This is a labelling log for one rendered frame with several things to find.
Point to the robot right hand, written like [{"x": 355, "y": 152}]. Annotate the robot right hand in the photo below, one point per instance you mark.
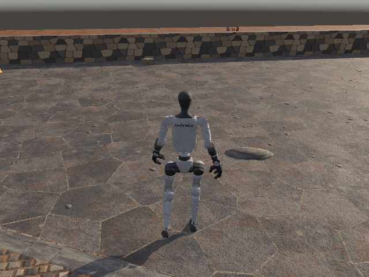
[{"x": 219, "y": 170}]

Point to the robot left hand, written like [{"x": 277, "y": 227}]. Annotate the robot left hand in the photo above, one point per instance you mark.
[{"x": 154, "y": 158}]

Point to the robot left forearm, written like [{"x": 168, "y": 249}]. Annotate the robot left forearm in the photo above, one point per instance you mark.
[{"x": 156, "y": 149}]

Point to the robot right shin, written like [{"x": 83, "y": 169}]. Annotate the robot right shin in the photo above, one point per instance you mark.
[{"x": 195, "y": 206}]

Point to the robot left upper arm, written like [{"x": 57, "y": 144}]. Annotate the robot left upper arm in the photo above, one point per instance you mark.
[{"x": 163, "y": 130}]

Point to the robot right forearm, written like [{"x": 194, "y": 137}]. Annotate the robot right forearm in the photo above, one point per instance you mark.
[{"x": 213, "y": 154}]

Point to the robot right upper arm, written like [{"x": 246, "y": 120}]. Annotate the robot right upper arm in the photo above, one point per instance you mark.
[{"x": 202, "y": 121}]

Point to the robot right foot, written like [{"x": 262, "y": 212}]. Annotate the robot right foot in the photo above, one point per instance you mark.
[{"x": 193, "y": 227}]

